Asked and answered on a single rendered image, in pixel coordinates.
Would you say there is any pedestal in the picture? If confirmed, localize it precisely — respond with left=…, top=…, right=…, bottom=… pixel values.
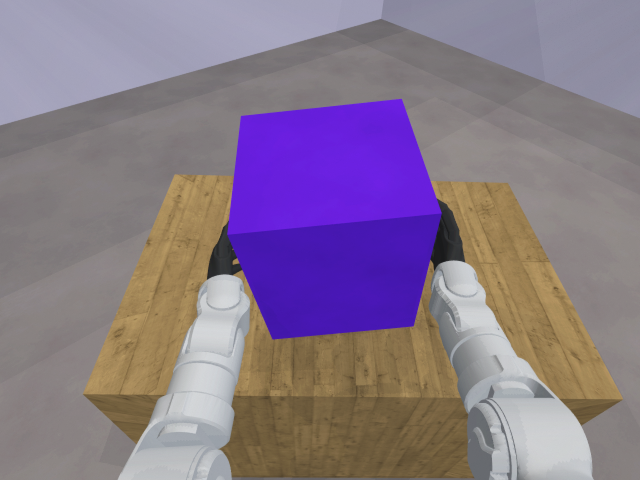
left=83, top=174, right=623, bottom=478

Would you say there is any carton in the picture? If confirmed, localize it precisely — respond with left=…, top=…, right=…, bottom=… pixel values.
left=227, top=99, right=442, bottom=339

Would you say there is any right robot forearm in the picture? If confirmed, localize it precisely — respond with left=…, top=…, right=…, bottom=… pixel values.
left=429, top=261, right=592, bottom=474

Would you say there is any robot right hand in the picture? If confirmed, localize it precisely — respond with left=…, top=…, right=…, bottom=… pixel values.
left=430, top=199, right=465, bottom=271

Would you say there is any left robot upper arm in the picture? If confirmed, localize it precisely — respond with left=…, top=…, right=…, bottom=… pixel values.
left=119, top=445, right=232, bottom=480

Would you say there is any right robot upper arm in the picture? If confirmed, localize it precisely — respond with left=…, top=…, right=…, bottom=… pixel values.
left=467, top=398, right=594, bottom=480

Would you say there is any robot left hand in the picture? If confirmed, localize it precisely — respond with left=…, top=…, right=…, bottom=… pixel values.
left=207, top=221, right=242, bottom=280

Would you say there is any left robot forearm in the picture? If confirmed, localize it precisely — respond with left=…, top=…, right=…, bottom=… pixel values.
left=118, top=275, right=250, bottom=480

